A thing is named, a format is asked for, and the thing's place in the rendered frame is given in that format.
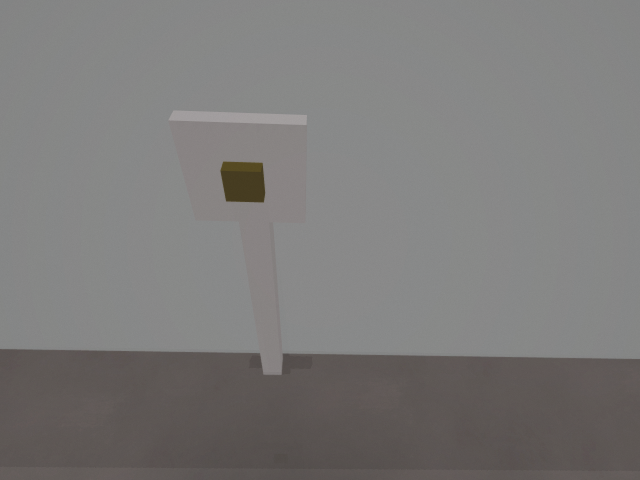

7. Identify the button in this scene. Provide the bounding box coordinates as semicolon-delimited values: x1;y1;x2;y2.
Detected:
221;162;265;202

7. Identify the panel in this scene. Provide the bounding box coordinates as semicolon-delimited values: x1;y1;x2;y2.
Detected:
168;110;307;375

